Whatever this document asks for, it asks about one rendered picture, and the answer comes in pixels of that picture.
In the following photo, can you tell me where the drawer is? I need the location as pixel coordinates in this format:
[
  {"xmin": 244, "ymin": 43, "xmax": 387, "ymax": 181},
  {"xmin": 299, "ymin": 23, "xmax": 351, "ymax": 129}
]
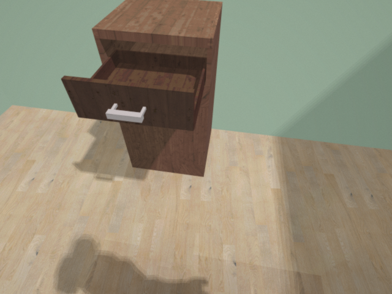
[{"xmin": 61, "ymin": 49, "xmax": 207, "ymax": 131}]

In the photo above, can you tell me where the cabinet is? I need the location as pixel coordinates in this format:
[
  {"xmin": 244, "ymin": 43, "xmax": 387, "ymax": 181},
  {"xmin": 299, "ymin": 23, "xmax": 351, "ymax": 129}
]
[{"xmin": 92, "ymin": 0, "xmax": 222, "ymax": 177}]

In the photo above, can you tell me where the handle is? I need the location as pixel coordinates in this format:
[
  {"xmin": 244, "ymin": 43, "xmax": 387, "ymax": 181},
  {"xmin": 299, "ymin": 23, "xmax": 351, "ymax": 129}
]
[{"xmin": 105, "ymin": 104, "xmax": 146, "ymax": 123}]

